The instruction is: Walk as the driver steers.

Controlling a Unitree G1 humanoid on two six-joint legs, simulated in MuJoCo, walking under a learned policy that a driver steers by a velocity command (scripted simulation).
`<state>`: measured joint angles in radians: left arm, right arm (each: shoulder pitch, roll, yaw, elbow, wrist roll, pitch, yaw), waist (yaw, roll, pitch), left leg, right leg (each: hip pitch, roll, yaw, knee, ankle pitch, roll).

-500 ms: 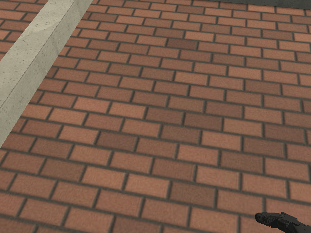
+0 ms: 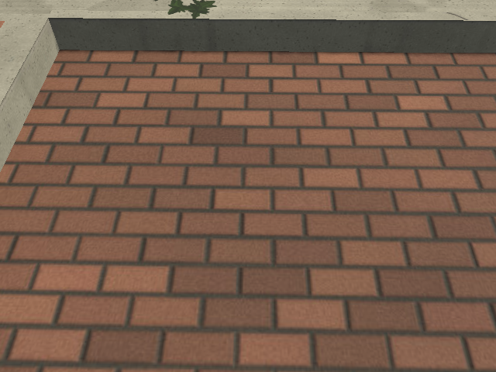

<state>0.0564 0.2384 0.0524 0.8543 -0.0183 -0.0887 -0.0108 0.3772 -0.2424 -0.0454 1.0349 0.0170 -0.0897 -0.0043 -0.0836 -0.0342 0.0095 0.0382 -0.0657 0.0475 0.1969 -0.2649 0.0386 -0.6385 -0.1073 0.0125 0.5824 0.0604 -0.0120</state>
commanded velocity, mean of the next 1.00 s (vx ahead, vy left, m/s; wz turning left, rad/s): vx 0.50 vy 0.00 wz -0.01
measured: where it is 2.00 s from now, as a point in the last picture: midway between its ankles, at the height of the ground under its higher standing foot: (271, 181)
